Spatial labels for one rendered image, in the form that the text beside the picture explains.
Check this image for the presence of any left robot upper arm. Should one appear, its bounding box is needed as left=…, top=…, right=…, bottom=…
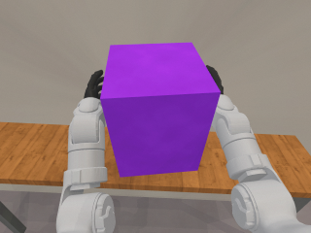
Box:
left=56, top=192, right=116, bottom=233

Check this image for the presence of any right robot upper arm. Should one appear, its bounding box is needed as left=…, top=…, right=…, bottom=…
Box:
left=230, top=179, right=311, bottom=233

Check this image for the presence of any robot right hand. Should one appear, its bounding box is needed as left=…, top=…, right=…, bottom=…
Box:
left=206, top=65, right=224, bottom=95

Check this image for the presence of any robot left hand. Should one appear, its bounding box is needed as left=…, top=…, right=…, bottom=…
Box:
left=84, top=70, right=104, bottom=99

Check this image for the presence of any table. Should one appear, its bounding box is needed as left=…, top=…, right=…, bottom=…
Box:
left=0, top=121, right=311, bottom=233

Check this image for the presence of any carton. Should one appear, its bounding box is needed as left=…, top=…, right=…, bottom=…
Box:
left=100, top=42, right=221, bottom=178

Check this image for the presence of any right robot forearm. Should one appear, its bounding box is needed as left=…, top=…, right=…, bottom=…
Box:
left=211, top=94, right=296, bottom=215

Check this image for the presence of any left robot forearm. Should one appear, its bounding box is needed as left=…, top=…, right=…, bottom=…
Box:
left=56, top=97, right=108, bottom=232

